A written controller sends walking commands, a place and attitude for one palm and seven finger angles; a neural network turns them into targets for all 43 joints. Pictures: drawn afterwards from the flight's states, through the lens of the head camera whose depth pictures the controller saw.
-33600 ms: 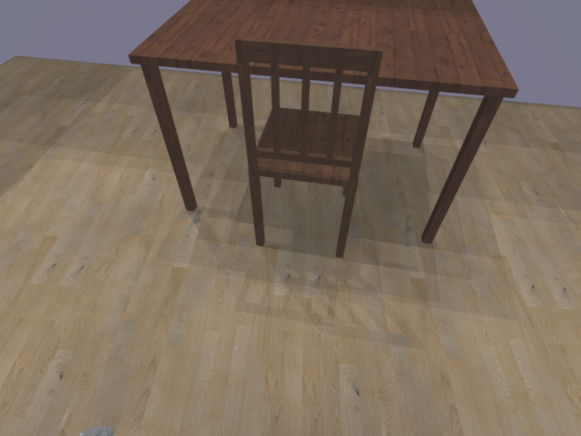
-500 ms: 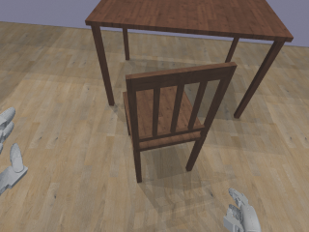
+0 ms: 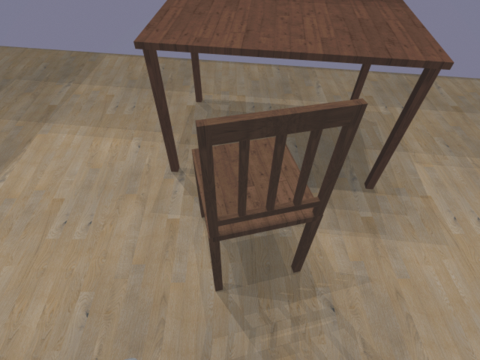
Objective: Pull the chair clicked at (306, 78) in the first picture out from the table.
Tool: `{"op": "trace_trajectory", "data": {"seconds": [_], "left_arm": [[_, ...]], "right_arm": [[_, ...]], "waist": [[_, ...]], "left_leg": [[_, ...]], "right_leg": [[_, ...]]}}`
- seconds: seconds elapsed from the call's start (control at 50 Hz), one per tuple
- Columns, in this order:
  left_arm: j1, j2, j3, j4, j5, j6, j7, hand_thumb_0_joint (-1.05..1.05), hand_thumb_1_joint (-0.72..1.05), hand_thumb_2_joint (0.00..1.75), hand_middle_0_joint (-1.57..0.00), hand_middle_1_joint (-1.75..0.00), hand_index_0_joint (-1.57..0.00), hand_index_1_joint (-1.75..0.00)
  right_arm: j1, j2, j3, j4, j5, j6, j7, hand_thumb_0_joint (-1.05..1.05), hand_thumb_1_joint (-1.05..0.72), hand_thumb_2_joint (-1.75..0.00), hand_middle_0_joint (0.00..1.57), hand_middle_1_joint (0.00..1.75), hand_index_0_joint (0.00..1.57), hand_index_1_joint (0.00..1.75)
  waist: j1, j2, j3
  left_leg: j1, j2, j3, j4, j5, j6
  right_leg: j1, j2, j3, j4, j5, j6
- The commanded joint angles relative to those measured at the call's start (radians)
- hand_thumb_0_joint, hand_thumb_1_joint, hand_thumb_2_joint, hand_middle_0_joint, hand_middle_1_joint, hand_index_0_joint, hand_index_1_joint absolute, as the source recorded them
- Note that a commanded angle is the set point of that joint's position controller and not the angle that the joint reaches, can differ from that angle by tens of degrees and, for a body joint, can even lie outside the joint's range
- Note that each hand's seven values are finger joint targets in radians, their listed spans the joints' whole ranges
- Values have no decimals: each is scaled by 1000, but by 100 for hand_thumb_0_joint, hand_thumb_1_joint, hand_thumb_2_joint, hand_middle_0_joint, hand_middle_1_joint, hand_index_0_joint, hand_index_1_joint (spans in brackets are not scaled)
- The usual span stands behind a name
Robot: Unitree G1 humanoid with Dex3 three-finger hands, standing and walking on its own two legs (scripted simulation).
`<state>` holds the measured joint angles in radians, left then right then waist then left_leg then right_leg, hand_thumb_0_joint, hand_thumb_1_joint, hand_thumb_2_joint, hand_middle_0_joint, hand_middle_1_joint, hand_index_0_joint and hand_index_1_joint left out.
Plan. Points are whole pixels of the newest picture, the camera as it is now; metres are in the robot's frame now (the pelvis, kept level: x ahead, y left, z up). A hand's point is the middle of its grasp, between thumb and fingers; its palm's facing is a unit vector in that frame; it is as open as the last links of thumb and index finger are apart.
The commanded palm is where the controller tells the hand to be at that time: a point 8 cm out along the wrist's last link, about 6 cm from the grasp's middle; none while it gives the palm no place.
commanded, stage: let the arm hang, fingers relaxed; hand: left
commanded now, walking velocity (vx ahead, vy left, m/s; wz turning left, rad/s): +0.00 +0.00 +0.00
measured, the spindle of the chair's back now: (275, 175) +0.58 -0.07 -0.09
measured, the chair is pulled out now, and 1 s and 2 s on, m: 0.46 0.46 0.46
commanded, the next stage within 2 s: look to check the result in 0.86 s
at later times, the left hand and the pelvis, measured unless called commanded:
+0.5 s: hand out of the picture -0.02 +0.17 -0.16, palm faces +0.02 -0.98 -0.19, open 7.3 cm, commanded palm none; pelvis -0.01 +0.00 +0.01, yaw +0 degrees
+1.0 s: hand out of the picture +0.00 +0.16 -0.16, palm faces +0.01 -0.98 -0.18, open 7.3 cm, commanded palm none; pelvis +0.00 +0.00 +0.01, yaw -1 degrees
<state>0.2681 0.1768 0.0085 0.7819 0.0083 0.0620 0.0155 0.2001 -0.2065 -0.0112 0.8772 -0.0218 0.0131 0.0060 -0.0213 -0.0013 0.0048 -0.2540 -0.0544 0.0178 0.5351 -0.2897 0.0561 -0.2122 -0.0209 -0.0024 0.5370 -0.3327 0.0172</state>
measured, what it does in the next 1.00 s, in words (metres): stands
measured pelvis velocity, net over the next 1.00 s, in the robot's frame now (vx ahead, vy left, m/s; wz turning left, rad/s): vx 0.00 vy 0.00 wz -0.02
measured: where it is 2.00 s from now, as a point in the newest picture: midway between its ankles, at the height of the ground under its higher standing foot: outside the picture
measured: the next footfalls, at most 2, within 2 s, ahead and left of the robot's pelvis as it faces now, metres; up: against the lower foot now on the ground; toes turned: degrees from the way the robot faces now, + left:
none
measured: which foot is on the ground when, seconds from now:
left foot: down 0.00-1.00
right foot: down 0.00-1.00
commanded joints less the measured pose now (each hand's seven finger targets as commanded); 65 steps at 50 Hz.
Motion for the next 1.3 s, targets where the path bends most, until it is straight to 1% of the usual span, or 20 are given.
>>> {"op": "trace_trajectory", "data": {"seconds": [0.0,0.04,0.06,0.08,0.18,0.24,0.28,0.38,0.42,0.48,0.58,0.66,0.7,0.76,0.8,0.96,0.98,1.16,1.2,1.28], "left_arm": [[1,163,28,63,-5,-71,16,0,90,90,-20,-30,-20,-30],[31,121,40,128,-4,-71,18,0,90,90,-20,-30,-20,-30],[32,122,35,153,-6,-72,17,0,90,90,-20,-30,-20,-30],[32,120,29,171,-6,-71,18,0,90,90,-20,-30,-20,-30],[42,98,10,253,-8,-76,20,0,90,90,-20,-30,-20,-30],[58,83,3,287,-9,-77,23,0,90,90,-20,-30,-20,-30],[63,83,-1,301,-9,-77,26,0,90,90,-20,-30,-20,-30],[74,70,-4,324,-8,-75,30,0,90,90,-20,-30,-20,-30],[74,62,-4,324,-9,-75,31,0,90,90,-20,-30,-20,-30],[73,60,-2,325,-8,-76,33,0,90,90,-20,-30,-20,-30],[72,48,2,328,-6,-75,33,0,90,90,-20,-30,-20,-30],[75,42,1,326,-8,-79,31,0,90,90,-20,-30,-20,-30],[68,45,1,321,-7,-79,32,0,90,90,-20,-30,-20,-30],[73,44,2,323,-9,-82,32,0,90,90,-20,-30,-20,-30],[71,45,2,322,-8,-80,33,0,90,90,-20,-30,-20,-30],[82,39,1,328,-10,-83,35,0,90,90,-20,-30,-20,-30],[84,40,1,327,-9,-82,37,0,90,90,-20,-30,-20,-30],[92,31,2,330,-9,-83,38,0,90,90,-20,-30,-20,-30],[91,33,0,330,-9,-81,38,0,90,90,-20,-30,-20,-30],[95,36,2,332,-9,-82,38,0,90,90,-20,-30,-20,-30]], "right_arm": [[1,-113,-22,6,6,-25,-25,0,-90,-90,20,30,20,30],[33,-80,-24,43,1,-24,-33,0,-90,-90,20,30,20,30],[45,-74,-23,60,3,-22,-35,0,-90,-90,20,30,20,30],[55,-73,-26,68,6,-18,-37,0,-90,-90,20,30,20,30],[119,-69,-29,129,11,-18,-42,0,-90,-90,20,30,20,30],[142,-59,-26,158,13,-21,-45,0,-90,-90,20,30,20,30],[152,-55,-26,171,15,-20,-46,0,-90,-90,20,30,20,30],[159,-43,-24,195,13,-18,-47,0,-90,-90,20,30,20,30],[161,-37,-24,202,12,-21,-47,0,-90,-90,20,30,20,30],[161,-31,-26,206,12,-19,-47,0,-90,-90,20,30,20,30],[161,-21,-27,210,10,-21,-48,0,-90,-90,20,30,20,30],[160,-20,-26,211,9,-26,-49,0,-90,-90,20,30,20,30],[162,-21,-27,212,10,-25,-48,0,-90,-90,20,30,20,30],[164,-21,-26,216,11,-30,-51,0,-90,-90,20,30,20,30],[163,-19,-26,219,12,-28,-51,0,-90,-90,20,30,20,30],[167,-15,-26,227,12,-29,-53,0,-90,-90,20,30,20,30],[165,-15,-28,228,13,-27,-53,0,-90,-90,20,30,20,30],[172,-10,-26,235,12,-30,-56,0,-90,-90,20,30,20,30],[168,-7,-26,237,13,-28,-55,0,-90,-90,20,30,20,30],[172,-10,-25,238,14,-30,-57,0,-90,-90,20,30,20,30]], "waist": [[25,95,-4],[27,181,-22],[27,185,-20],[27,120,4],[17,26,2],[16,19,14],[15,-16,24],[16,-10,71],[15,13,66],[16,-2,75],[18,26,100],[15,16,74],[13,7,89],[13,3,49],[13,13,80],[13,5,51],[13,4,68],[12,2,58],[12,10,81],[13,7,63]], "left_leg": [[60,129,-146,-166,291,1],[72,129,-146,-183,242,5],[68,129,-149,-191,220,5],[68,133,-152,-193,190,5],[104,143,-152,-217,182,8],[120,142,-141,-215,219,8],[131,145,-137,-212,235,7],[117,142,-133,-227,198,6],[116,141,-133,-233,196,5],[107,141,-134,-237,169,4],[90,140,-137,-253,151,5],[117,139,-126,-241,199,3],[110,139,-124,-239,202,1],[143,141,-121,-227,259,2],[131,141,-118,-229,248,0],[155,141,-114,-218,284,-1],[149,141,-114,-218,275,0],[163,143,-108,-214,301,-1],[153,142,-107,-217,288,-1],[165,144,-108,-211,308,0]], "right_leg": [[51,-68,98,-165,236,-57],[74,-62,85,-191,202,-60],[82,-59,82,-198,194,-63],[74,-56,76,-220,179,-61],[60,-57,66,-240,167,-59],[51,-63,71,-243,189,-57],[43,-62,68,-247,191,-55],[18,-60,71,-253,156,-55],[21,-59,76,-247,156,-53],[16,-57,73,-251,135,-53],[5,-54,75,-242,134,-54],[13,-57,83,-241,174,-54],[8,-57,84,-243,172,-53],[26,-61,85,-237,213,-52],[13,-60,85,-243,199,-53],[30,-61,89,-241,234,-54],[21,-61,85,-246,221,-54],[31,-60,90,-242,247,-53],[19,-60,87,-244,232,-54],[32,-60,87,-243,248,-54]]}}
